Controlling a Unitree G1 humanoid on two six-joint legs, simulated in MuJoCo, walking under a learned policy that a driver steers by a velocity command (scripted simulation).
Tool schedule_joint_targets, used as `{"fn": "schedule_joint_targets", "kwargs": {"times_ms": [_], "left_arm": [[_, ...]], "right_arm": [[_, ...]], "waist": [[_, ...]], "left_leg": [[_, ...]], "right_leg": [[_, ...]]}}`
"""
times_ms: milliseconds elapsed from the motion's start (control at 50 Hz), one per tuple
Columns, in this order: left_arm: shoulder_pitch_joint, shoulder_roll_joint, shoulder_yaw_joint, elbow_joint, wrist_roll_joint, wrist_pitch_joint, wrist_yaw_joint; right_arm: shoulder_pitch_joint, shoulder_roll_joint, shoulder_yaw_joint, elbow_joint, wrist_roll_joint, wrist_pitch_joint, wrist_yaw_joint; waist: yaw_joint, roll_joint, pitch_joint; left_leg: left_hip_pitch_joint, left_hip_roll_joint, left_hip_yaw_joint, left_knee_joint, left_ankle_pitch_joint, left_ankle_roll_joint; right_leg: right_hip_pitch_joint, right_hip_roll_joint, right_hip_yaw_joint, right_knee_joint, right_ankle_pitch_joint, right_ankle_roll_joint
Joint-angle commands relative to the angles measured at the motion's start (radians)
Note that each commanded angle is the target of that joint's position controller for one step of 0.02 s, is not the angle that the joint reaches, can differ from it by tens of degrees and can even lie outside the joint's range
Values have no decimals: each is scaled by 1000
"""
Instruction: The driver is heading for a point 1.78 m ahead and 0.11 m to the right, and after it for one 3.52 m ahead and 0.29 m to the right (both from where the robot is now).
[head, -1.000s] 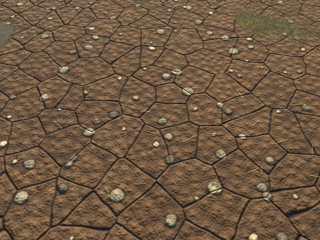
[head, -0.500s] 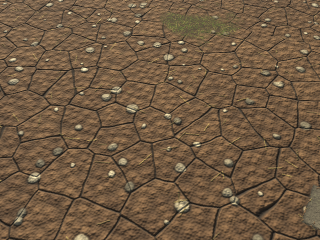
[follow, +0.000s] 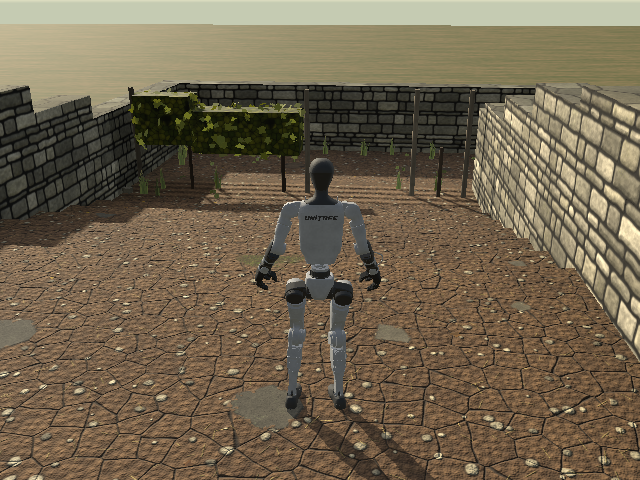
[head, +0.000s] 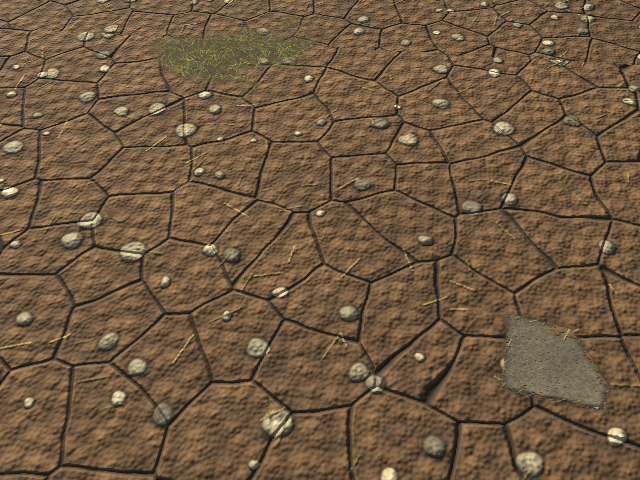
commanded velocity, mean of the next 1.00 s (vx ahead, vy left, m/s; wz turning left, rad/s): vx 0.01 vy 0.00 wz -0.29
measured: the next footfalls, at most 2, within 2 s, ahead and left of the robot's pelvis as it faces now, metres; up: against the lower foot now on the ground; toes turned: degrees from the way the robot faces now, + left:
left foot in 0.04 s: +0.05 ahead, +0.13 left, +0.00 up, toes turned -7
right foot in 0.46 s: +0.01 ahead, -0.14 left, +0.00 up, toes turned -13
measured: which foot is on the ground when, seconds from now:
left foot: up 0.00-0.02, down 0.04-0.46, up 0.48-0.76, down 0.78-1.00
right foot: down 0.00-0.04, up 0.06-0.44, down 0.46-1.00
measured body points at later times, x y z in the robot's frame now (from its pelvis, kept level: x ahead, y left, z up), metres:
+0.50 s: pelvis -0.01 -0.02 -0.01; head +0.02 -0.04 +0.44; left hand +0.22 +0.20 -0.09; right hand +0.04 -0.33 -0.13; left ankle +0.01 +0.13 -0.73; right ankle -0.03 -0.13 -0.74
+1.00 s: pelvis +0.00 -0.02 -0.01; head +0.00 -0.02 +0.44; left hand +0.19 +0.19 -0.12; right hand +0.01 -0.31 -0.13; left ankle +0.01 +0.11 -0.74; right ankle -0.03 -0.13 -0.74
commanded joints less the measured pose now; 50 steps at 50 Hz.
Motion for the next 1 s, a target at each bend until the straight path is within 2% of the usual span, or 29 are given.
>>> {"fn": "schedule_joint_targets", "kwargs": {"times_ms": [20, 40, 60, 80, 100, 120, 160, 220, 280, 380, 420, 440, 460, 480, 500, 520, 540, 580, 640, 720, 760, 780, 800, 820, 860, 880, 920, 940, 1000], "left_arm": [[-51, 164, 46, -78, -16, 0, 5], [-38, 139, 40, -81, -16, 1, 8], [23, 79, 25, -76, -1, 0, 4], [14, 124, 41, -107, -9, -9, 4], [44, 200, 64, -81, 5, -14, 4], [56, 216, 76, -57, -2, -10, 1], [68, 165, 68, -36, -2, 9, 2], [0, 109, 46, -74, -17, 10, -8], [-43, 84, 30, -104, -7, 6, -15], [-10, 84, 22, -102, 1, 7, -23], [55, 78, 24, -73, 3, 7, -27], [71, 94, 28, -65, 6, 7, -25], [89, 150, 38, -71, 8, 7, -15], [37, 202, 35, -104, 28, 4, -8], [57, 140, 22, -95, 49, -16, -18], [28, 117, 12, -77, 51, -33, -23], [-9, 117, 13, -66, 42, -44, -24], [-55, 104, 5, -57, 28, -55, -20], [-78, 64, -7, -36, 28, -56, -16], [-68, 71, -6, 3, 27, -47, -19], [-91, 55, -14, 21, 16, -46, -21], [-67, 44, -19, 40, 14, -50, -23], [-37, 34, -23, 54, 29, -57, -26], [2, 42, -16, 56, 36, -62, -31], [-73, 57, -14, 65, 34, -55, -24], [-80, 46, -14, 70, 29, -50, -17], [-57, 53, -9, 86, 22, -34, -8], [-65, 40, -11, 87, 22, -33, -5], [-51, 16, -18, 106, 28, -49, -5]], "right_arm": [[56, -106, -30, -47, 1, -28, 12], [85, -141, -40, -39, -7, -28, 10], [83, -205, -51, -50, -23, -20, 3], [64, -235, -54, -51, -55, -15, 5], [18, -178, -39, -79, -48, -19, 3], [-26, -129, -25, -91, -38, -18, -3], [-51, -106, -15, -98, -14, -11, -13], [9, -122, -15, -88, -24, 5, -28], [44, -157, -25, -83, -25, 16, -28], [29, -198, -33, -75, 0, 21, 2], [6, -188, -24, -66, 19, 20, 6], [50, -154, -11, -42, 22, 14, 8], [94, -92, 11, -35, -15, 6, 15], [101, -40, 32, -61, -49, -3, 21], [16, -117, 9, -69, -26, 4, 6], [11, -143, -2, -64, -6, 12, 2], [30, -138, -6, -45, -4, 19, -3], [60, -140, -13, -19, -14, 33, -12], [87, -94, 2, -1, -8, 31, -11], [59, -87, 13, -4, -7, 28, -9], [101, -79, 18, 17, -12, 23, -6], [112, -90, 20, 23, -25, 19, -4], [118, -133, 15, 20, -33, 16, -7], [98, -196, -1, 34, -20, 15, -8], [72, -112, 17, 39, -21, 6, 0], [64, -105, 21, 45, -27, 0, -1], [96, -104, 21, 65, -17, -7, -6], [88, -96, 26, 64, -16, -10, -10], [79, -78, 38, 63, -23, -23, -18]], "waist": [[-49, -144, -132], [-48, -102, -146], [-4, 120, -167], [7, 312, -104], [8, 208, -93], [22, 159, -80], [13, 143, -52], [-34, 166, -50], [-69, 174, -84], [-56, 193, -97], [-10, 177, -95], [-4, 138, -96], [-26, -29, -153], [-58, -264, -156], [23, -180, -167], [4, -151, -125], [-12, -145, -103], [-30, -138, -75], [-41, -126, -89], [-12, -125, -86], [-46, -105, -77], [-52, -74, -74], [-32, -18, -80], [25, 98, -68], [-20, 87, -43], [-20, 85, -42], [-25, 80, -36], [-24, 75, 10], [-26, 49, 31]], "left_leg": [[90, 1, 21, -246, 140, 30], [204, 80, -23, -302, 240, 61], [314, 292, -211, -323, 379, 144], [259, 430, -415, -342, 518, 315], [235, 449, -373, -336, 513, 356], [218, 382, -265, -320, 479, 314], [236, 306, -144, -307, 434, 270], [287, 282, -51, -319, 479, 287], [342, 313, -26, -310, 513, 304], [274, 330, 8, -278, 551, 299], [231, 310, 29, -214, 510, 257], [169, 282, 56, -171, 431, 198], [50, 211, 131, -28, 202, 101], [-117, 109, 177, 124, -232, 12], [-107, 114, 91, 259, -315, -8], [-113, 122, 70, 330, -286, -7], [-126, 124, 62, 344, -238, -5], [-102, 121, 52, 361, -144, -17], [-27, 116, 68, 242, -71, -25], [55, 104, 83, 28, -53, -16], [155, 92, 98, -170, 105, 6], [229, 104, 75, -257, 253, 24], [287, 163, 9, -255, 402, 48], [244, 170, 24, -197, 355, 89], [131, 146, 23, -240, 159, 98], [121, 139, 28, -248, 158, 83], [114, 110, 49, -240, -67, 89], [81, 111, 43, -240, -112, 96], [78, 111, 44, -212, 58, 89]], "right_leg": [[144, -214, 310, -58, 279, -135], [68, -170, 277, -5, 151, -88], [-65, -53, 126, 206, -180, -27], [-248, 50, -15, 388, -450, 28], [-261, -24, -5, 574, -415, 64], [-260, -35, -16, 641, -348, 80], [-303, -49, -38, 714, -249, 119], [-322, -76, -114, 628, -193, 147], [-268, -116, -141, 475, -205, 154], [-50, -98, -212, 201, -188, 110], [87, -78, -236, -41, -12, 64], [199, -80, -212, -160, 110, 34], [367, -224, -29, -163, 389, -4], [376, -439, 195, -128, 622, -165], [267, -465, 211, -153, 515, -272], [231, -411, 147, -169, 433, -252], [218, -360, 97, -174, 354, -207], [177, -326, 45, -174, 401, -177], [169, -282, -16, -167, 393, -168], [174, -294, 30, -156, 296, -184], [134, -272, 29, -145, 195, -154], [96, -248, 21, -147, 126, -111], [63, -206, -6, -123, 49, -63], [67, -143, -66, -133, -3, -29], [144, -113, -108, -91, -20, 5], [153, -119, -106, -84, 5, 0], [118, -90, -127, -65, -212, -17], [76, -89, -123, -65, -251, -23], [63, -99, -115, -58, -65, -17]]}}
